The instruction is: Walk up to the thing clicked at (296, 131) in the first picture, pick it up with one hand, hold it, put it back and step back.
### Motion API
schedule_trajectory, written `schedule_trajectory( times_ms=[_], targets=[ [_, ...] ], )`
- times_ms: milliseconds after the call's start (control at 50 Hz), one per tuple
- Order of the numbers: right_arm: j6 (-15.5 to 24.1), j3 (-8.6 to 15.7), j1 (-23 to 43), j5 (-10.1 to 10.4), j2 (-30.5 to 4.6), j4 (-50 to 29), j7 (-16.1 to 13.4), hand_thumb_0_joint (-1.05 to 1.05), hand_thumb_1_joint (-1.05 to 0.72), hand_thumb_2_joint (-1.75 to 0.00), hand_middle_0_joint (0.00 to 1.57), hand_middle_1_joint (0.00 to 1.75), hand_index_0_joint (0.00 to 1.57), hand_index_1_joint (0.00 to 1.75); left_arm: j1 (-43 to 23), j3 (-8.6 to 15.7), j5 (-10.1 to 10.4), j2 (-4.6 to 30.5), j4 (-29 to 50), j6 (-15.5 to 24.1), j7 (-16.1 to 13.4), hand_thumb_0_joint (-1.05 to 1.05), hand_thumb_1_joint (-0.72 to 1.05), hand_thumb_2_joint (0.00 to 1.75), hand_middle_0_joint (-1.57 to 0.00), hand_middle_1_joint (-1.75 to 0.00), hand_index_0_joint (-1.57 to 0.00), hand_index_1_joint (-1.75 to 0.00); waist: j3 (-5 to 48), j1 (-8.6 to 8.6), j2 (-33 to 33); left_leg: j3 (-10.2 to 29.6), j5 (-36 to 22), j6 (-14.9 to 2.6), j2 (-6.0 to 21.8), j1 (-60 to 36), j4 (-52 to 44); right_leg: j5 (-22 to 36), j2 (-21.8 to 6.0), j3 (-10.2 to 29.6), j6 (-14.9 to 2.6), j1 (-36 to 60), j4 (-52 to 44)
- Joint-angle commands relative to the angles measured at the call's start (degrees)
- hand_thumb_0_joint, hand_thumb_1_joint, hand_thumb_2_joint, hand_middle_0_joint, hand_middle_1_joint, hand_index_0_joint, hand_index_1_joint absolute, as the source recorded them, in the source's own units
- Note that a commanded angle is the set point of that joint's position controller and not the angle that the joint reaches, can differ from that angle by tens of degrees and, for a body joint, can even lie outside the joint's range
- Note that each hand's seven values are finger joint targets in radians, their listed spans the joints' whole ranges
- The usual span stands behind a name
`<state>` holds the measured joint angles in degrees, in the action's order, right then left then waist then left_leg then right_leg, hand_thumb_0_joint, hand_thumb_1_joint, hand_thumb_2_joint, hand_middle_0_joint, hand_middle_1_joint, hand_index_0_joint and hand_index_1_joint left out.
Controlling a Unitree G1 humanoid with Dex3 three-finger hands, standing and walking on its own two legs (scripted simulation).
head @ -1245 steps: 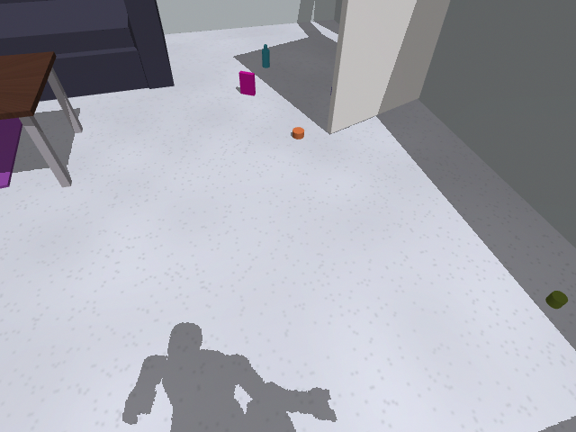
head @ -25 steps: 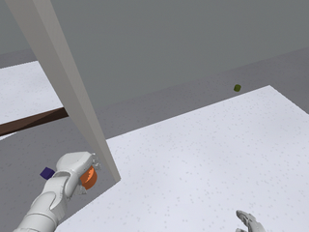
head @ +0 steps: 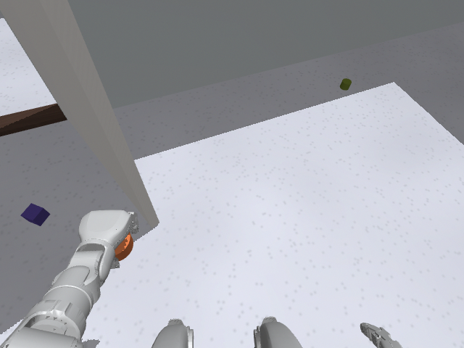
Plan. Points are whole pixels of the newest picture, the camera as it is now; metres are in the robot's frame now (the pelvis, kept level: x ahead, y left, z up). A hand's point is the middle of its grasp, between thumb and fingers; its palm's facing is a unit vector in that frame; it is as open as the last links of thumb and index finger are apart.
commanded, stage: crouch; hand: left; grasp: from above
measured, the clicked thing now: (114, 242) +0.36 +0.23 -0.13
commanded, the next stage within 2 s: lower in 1.48 s
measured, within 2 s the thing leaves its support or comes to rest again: neither
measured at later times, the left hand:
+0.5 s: hand (140, 264) +0.37 +0.22 -0.35, palm faces -0.47 +0.01 -0.88, open 8.7 cm
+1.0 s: hand (149, 267) +0.39 +0.22 -0.47, palm faces -0.46 -0.02 -0.89, open 8.7 cm
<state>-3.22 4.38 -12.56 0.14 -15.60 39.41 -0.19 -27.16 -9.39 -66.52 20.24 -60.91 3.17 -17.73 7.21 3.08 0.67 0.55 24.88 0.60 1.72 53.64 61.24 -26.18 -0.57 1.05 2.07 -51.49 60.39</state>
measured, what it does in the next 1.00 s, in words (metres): lowers itself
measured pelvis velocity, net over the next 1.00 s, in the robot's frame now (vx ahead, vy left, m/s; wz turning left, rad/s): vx -0.05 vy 0.00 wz -0.08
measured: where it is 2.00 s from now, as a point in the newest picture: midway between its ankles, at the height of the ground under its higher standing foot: outside the picture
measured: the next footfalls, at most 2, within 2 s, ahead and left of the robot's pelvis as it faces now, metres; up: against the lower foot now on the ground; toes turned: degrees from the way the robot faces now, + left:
none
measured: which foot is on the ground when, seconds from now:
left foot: down 0.00-1.00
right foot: down 0.00-1.00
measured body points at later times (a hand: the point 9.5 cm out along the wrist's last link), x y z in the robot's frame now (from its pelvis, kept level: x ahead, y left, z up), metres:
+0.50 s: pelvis -0.05 +0.01 -0.20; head +0.15 +0.02 +0.20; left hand +0.39 +0.22 -0.30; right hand +0.00 -0.26 -0.33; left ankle +0.04 +0.12 -0.66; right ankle +0.03 -0.14 -0.66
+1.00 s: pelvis -0.05 +0.00 -0.30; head +0.17 +0.03 +0.09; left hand +0.41 +0.22 -0.42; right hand +0.01 -0.28 -0.42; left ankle +0.04 +0.12 -0.66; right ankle +0.03 -0.14 -0.66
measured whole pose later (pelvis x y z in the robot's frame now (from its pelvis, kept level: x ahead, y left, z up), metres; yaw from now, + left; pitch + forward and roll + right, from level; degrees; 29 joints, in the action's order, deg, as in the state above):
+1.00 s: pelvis -0.05 +0.00 -0.30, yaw -5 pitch +36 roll -6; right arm 3.8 1.2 -7.3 -7.1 -14.0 44.0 5.7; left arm -49.3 1.2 -69.8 31.0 -78.4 6.6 -24.5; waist 7.8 9.9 0.7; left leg 6.3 37.9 1.0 1.4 124.2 125.3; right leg -40.0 1.6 -1.3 2.8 -119.6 122.8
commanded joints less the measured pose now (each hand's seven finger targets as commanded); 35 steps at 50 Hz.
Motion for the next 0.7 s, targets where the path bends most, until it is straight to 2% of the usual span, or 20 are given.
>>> schedule_trajectory(
  times_ms=[0, 20, 60, 80, 100, 140, 160, 180, 200, 260, 340, 380, 440, 480, 520, 600, 620, 640, 660, 680],
  targets=[
    [2.7, 3.3, -4.0, -1.0, -8.3, -3.5, -0.8, 0.0, -0.9, -0.9, 0.2, 0.3, 0.2, 0.3, -22.8, 4.5, -0.6, 11.0, 4.4, -0.7, -5.3, 0.0, 0.68, 0.67, -1.03, -0.66, -1.06, -0.63, 24.9, 1.97, 3.5, -1.1, -8.8, -1.04, -1.8, -4.7, 4.5, 9.4, 2.3, -2.4, -3.82, -6.1, 2.8],
    [3.0, 3.5, -4.7, -1.2, -8.7, -2.9, -0.9, 0.0, -0.9, -0.9, 0.2, 0.3, 0.2, 0.3, -24.1, 4.2, -0.6, 10.4, 3.4, -0.7, -5.6, 0.0, 0.69, 0.69, -1.05, -0.65, -1.07, -0.63, 26.2, 2.74, 2.9, -0.5, -8.2, -1.1, -1.5, -2.4, 6.8, 8.7, 2.4, -2.7, -3.91, -8.7, 5.4],
    [3.6, 3.6, -4.8, -1.7, -9.0, -2.4, -1.1, 0.0, -0.9, -0.9, 0.2, 0.3, 0.2, 0.3, -26.3, 6.1, -0.7, 13.6, 3.9, -0.7, -6.2, 0.0, 0.69, 0.68, -1.04, -0.64, -1.07, -0.61, 29.7, 2.27, 5.2, 0.0, -6.7, -1.02, -1.6, 1.1, 10.4, 7.4, 2.4, -3.1, -4.05, -12.7, 9.7],
    [3.7, 3.7, -4.9, -1.9, -9.2, -2.4, -1.2, 0.0, -0.9, -0.9, 0.2, 0.3, 0.2, 0.3, -25.7, 6.5, -0.5, 13.5, 3.6, -0.9, -6.3, 0.0, 0.69, 0.67, -1.05, -0.63, -1.07, -0.6, 31.4, 2.16, 5.5, 0.6, -6.8, -0.92, -1.3, 1.8, 11.7, 7.1, 2.4, -3.3, -4.14, -14.6, 11.5],
    [3.9, 3.8, -4.9, -2.1, -9.2, -2.2, -1.2, 0.0, -0.9, -0.9, 0.2, 0.3, 0.2, 0.3, -26.9, 6.2, -0.6, 13.0, 3.7, -1.1, -6.3, 0.0, 0.69, 0.65, -1.05, -0.61, -1.07, -0.59, 32.3, 2.94, 6.4, 1.0, -5.6, -0.8, -1.2, 3.3, 12.7, 6.2, 2.2, -3.4, -4.23, -16.8, 13.0],
    [4.0, 3.7, -5.2, -2.3, -9.1, -1.8, -1.6, 0.0, -0.9, -0.9, 0.2, 0.3, 0.2, 0.3, -27.7, 7.2, -0.5, 14.4, 2.3, -1.9, -6.6, 0.0, 0.67, 0.66, -1.05, -0.6, -1.07, -0.59, 32.3, 2.86, 5.4, 1.2, -1.3, -0.89, -1.1, 7.4, 14.1, 3.1, 2.2, -3.6, -4.27, -19.2, 14.8],
    [4.2, 3.6, -5.2, -2.5, -9.2, -1.6, -1.5, 0.0, -0.9, -0.9, 0.2, 0.3, 0.2, 0.3, -27.0, 7.1, -0.1, 13.6, -0.1, -2.1, -6.4, 0.0, 0.66, 0.64, -1.04, -0.6, -1.06, -0.58, 31.4, 3.74, 4.3, 1.5, 0.7, -0.93, -1.1, 10.3, 15.2, 1.5, 2.3, -3.8, -4.23, -21.0, 16.1],
    [4.5, 3.6, -5.2, -2.6, -9.0, -1.6, -1.6, 0.0, -0.9, -0.9, 0.2, 0.3, 0.2, 0.3, -28.7, 7.8, 0.4, 14.6, 1.9, -2.1, -6.5, 0.0, 0.65, 0.66, -1.02, -0.62, -1.04, -0.6, 33.4, 3.16, 4.6, 1.5, 2.1, -0.89, -1.3, 11.8, 16.1, 0.3, 2.3, -3.9, -4.34, -21.3, 17.5],
    [4.6, 3.7, -5.1, -2.7, -9.2, -1.4, -1.5, 0.0, -0.9, -0.9, 0.2, 0.3, 0.2, 0.3, -29.1, 7.8, 0.3, 15.1, 0.7, -2.2, -6.2, 0.0, 0.65, 0.68, -1.03, -0.62, -1.04, -0.6, 34.1, 3.58, 4.4, 1.5, 3.3, -0.98, -1.3, 13.0, 17.6, -0.7, 2.3, -3.8, -4.35, -23.0, 18.6],
    [5.2, 3.5, -5.6, -3.2, -9.5, -0.9, -1.2, 0.0, -0.89, -0.9, 0.2, 0.3, 0.2, 0.3, -29.9, 8.7, 0.5, 16.0, -0.4, -1.6, -5.5, 0.0, 0.69, 0.66, -1.04, -0.63, -1.06, -0.6, 34.3, 4.15, 5.1, 2.8, 5.5, -0.81, -1.3, 16.7, 21.1, -3.0, 2.1, -4.4, -4.59, -29.1, 23.2],
    [6.0, 2.8, -6.0, -3.5, -9.7, -0.1, -0.6, 0.0, -0.89, -0.9, 0.2, 0.3, 0.2, 0.3, -31.8, 8.9, -0.3, 16.6, -2.8, 0.2, -5.2, 0.0, 0.72, 0.63, -1.05, -0.6, -1.08, -0.57, 33.9, 6.07, 4.3, 3.1, 8.0, -1.3, -1.6, 23.6, 27.2, -5.2, 2.0, -4.9, -4.49, -35.8, 27.7],
    [6.6, 2.8, -5.9, -3.7, -9.6, 0.0, -0.2, 0.0, -0.89, -0.9, 0.2, 0.3, 0.2, 0.3, -34.6, 9.4, -0.3, 18.0, 0.2, 1.5, -5.6, 0.0, 0.69, 0.63, -1.04, -0.61, -1.06, -0.58, 37.2, 5.76, 5.8, 2.8, 8.9, -1.4, -1.8, 24.7, 29.6, -6.2, 2.2, -4.8, -4.5, -37.2, 29.3],
    [7.4, 2.4, -6.6, -4.4, -10.0, 1.1, 0.7, 0.0, -0.89, -0.9, 0.2, 0.3, 0.2, 0.3, -34.9, 9.7, -1.4, 18.3, -1.4, 2.6, -6.5, 0.0, 0.72, 0.64, -1.05, -0.61, -1.08, -0.58, 38.0, 6.45, 7.7, 3.7, 8.0, -0.96, -1.5, 24.8, 32.3, -5.4, 1.8, -5.6, -4.49, -42.1, 33.1],
    [7.6, 2.2, -7.0, -4.8, -9.9, 1.6, 1.3, 0.0, -0.9, -0.9, 0.2, 0.3, 0.2, 0.3, -36.9, 11.0, -2.1, 20.6, 0.1, 3.2, -7.5, 0.0, 0.72, 0.65, -1.06, -0.62, -1.09, -0.59, 42.7, 6.15, 9.4, 2.3, 3.7, -1.25, -1.5, 24.4, 35.9, -1.7, 2.0, -5.5, -4.37, -41.6, 34.8],
    [7.9, 2.1, -7.4, -5.3, -10.1, 2.3, 1.9, 0.0, -0.9, -0.9, 0.2, 0.3, 0.2, 0.3, -36.8, 11.3, -2.6, 20.4, -0.5, 3.2, -8.4, 0.0, 0.71, 0.67, -1.05, -0.62, -1.08, -0.6, 44.1, 6.25, 10.4, 2.1, 1.0, -1.25, -1.5, 25.3, 38.3, 0.6, 2.0, -5.8, -4.21, -42.2, 37.0],
    [7.9, 1.9, -7.5, -6.0, -9.7, 2.8, 2.9, 0.0, -0.91, -0.9, 0.2, 0.3, 0.2, 0.3, -38.3, 11.9, -3.0, 21.0, -3.8, 2.6, -9.6, 0.0, 0.71, 0.69, -1.07, -0.61, -1.09, -0.6, 41.8, 6.91, 10.3, 1.5, 1.0, -1.56, -1.3, 28.7, 41.8, 0.9, 2.3, -6.2, -4.14, -44.7, 39.3],
    [7.8, 1.8, -7.1, -6.0, -9.9, 2.9, 3.0, 0.0, -0.9, -0.9, 0.2, 0.3, 0.2, 0.3, -38.9, 13.0, -3.0, 22.8, -2.5, 2.4, -10.1, 0.0, 0.7, 0.68, -1.06, -0.6, -1.08, -0.58, 43.7, 5.57, 11.9, 1.3, 0.1, -1.39, -1.3, 28.3, 42.2, 1.6, 2.3, -6.1, -4.31, -44.8, 40.6],
    [7.8, 1.7, -7.0, -6.3, -9.5, 2.8, 3.4, 0.0, -0.91, -0.9, 0.2, 0.3, 0.2, 0.3, -37.6, 11.8, -3.3, 20.8, -4.1, 2.2, -9.9, 0.0, 0.7, 0.68, -1.06, -0.62, -1.08, -0.6, 44.1, 6.26, 12.3, 1.1, -0.5, -1.42, -1.4, 28.5, 43.3, 2.2, 2.5, -6.3, -4.29, -44.7, 41.4],
    [7.7, 1.6, -6.9, -6.3, -9.6, 2.9, 3.6, 0.0, -0.91, -0.9, 0.2, 0.3, 0.2, 0.3, -35.7, 12.0, -3.2, 20.7, -5.9, 1.9, -9.7, 0.0, 0.7, 0.67, -1.06, -0.61, -1.09, -0.59, 42.5, 6.2, 10.8, 1.0, -0.6, -1.66, -1.3, 29.6, 44.2, 2.3, 2.6, -6.4, -4.04, -45.3, 41.4],
    [7.8, 1.8, -7.2, -6.4, -9.9, 3.1, 3.8, 0.0, -0.91, -0.9, 0.2, 0.3, 0.2, 0.3, -36.9, 11.7, -3.0, 20.0, -5.8, 2.0, -9.5, 0.0, 0.71, 0.69, -1.07, -0.61, -1.09, -0.59, 41.6, 7.26, 10.6, 1.6, -0.7, -1.49, -1.1, 30.2, 44.6, 2.3, 2.4, -6.8, -4.04, -46.4, 42.5]
  ],
)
